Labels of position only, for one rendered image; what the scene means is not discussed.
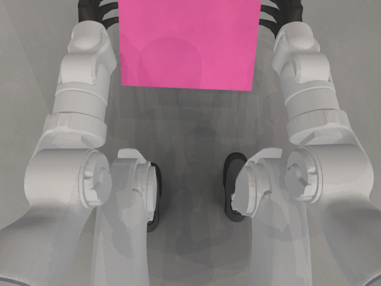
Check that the robot left foot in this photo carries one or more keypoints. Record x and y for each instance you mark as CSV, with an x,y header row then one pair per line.
x,y
151,225

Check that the robot right upper arm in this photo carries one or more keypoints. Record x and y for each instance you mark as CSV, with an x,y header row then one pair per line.
x,y
334,181

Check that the right robot forearm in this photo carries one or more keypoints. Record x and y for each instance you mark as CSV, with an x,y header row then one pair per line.
x,y
308,90

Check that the robot left upper arm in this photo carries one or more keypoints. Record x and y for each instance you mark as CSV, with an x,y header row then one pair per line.
x,y
62,187

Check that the left robot hand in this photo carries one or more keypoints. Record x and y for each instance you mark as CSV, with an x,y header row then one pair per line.
x,y
90,10

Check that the robot right thigh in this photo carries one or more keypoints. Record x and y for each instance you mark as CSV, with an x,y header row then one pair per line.
x,y
280,253

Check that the carton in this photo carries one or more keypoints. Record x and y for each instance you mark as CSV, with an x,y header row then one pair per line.
x,y
196,44

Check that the right robot hand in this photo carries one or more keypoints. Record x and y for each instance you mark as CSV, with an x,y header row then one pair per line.
x,y
289,11

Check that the left robot forearm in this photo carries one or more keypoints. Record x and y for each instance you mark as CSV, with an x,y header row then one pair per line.
x,y
81,98

